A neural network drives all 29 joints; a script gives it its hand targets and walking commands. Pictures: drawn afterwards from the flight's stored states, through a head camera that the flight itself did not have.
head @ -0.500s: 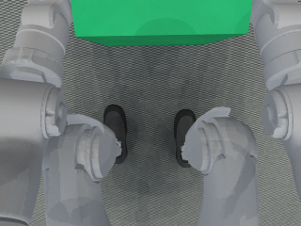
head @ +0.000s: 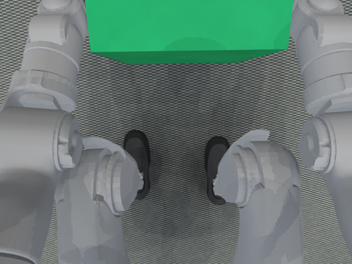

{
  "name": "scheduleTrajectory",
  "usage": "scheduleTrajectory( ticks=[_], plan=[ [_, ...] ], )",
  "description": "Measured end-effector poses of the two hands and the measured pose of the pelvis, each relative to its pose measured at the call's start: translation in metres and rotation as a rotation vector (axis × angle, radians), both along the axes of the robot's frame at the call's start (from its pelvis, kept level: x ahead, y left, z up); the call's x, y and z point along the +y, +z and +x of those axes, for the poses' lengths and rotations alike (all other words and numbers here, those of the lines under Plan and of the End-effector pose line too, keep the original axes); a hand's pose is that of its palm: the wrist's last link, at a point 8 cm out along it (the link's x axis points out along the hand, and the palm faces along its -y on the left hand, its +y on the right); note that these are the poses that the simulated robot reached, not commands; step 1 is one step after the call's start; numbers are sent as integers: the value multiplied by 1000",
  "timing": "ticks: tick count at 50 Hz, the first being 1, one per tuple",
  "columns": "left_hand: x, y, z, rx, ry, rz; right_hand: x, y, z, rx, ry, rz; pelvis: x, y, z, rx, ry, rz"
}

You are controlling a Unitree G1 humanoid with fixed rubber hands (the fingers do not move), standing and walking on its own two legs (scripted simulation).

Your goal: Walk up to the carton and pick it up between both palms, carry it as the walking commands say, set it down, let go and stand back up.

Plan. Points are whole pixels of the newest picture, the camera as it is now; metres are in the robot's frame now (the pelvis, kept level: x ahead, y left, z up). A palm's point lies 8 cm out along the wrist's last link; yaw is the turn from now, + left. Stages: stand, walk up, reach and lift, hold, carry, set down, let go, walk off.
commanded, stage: reach and lift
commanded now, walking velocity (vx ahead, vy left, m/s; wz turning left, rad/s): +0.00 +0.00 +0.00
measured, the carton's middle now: out of the picture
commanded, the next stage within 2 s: none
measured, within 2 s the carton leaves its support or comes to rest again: neither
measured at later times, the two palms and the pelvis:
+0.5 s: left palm out of the picture +0.56 +0.17 -0.08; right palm out of the picture +0.55 -0.20 -0.08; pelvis +0.01 +0.00 +0.04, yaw +0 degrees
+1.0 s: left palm out of the picture +0.55 +0.17 -0.01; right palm out of the picture +0.54 -0.20 -0.01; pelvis +0.01 +0.00 +0.09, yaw +0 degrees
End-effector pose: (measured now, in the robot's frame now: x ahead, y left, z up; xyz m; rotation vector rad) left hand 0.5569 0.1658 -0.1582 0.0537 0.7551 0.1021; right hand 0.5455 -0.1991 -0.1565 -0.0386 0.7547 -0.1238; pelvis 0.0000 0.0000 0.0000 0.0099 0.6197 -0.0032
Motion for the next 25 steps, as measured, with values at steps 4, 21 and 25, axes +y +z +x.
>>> scheduleTrajectory(
  ticks=[4,21,25],
  plan=[
    [0,16,3,-15,3,-4,0,17,3,-14,-7,2,-1,6,3,19,1,1],
    [-1,68,5,-45,9,-20,-2,70,5,-45,-12,6,0,35,8,110,0,1],
    [1,75,5,-52,14,-23,0,78,7,-51,-11,9,1,39,9,125,1,1]
  ],
)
